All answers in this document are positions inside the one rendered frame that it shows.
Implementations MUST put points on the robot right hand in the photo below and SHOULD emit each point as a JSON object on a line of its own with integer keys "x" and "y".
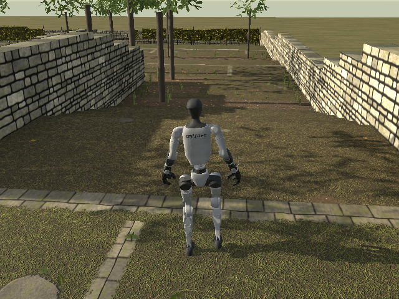
{"x": 236, "y": 176}

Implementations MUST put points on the right robot thigh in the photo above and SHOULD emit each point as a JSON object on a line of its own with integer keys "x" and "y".
{"x": 215, "y": 185}

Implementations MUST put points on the right robot upper arm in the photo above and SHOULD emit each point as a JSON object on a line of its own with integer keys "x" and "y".
{"x": 216, "y": 130}

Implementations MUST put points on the right robot forearm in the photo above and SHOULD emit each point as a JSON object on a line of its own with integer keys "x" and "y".
{"x": 230, "y": 162}

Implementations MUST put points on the robot torso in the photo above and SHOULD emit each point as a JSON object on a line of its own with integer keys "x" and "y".
{"x": 197, "y": 144}

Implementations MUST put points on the robot left hand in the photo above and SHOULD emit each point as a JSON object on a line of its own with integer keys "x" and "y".
{"x": 165, "y": 176}

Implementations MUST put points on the left robot forearm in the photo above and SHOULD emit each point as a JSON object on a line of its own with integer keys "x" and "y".
{"x": 168, "y": 164}

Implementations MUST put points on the left robot upper arm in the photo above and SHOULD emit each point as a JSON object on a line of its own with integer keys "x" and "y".
{"x": 174, "y": 141}

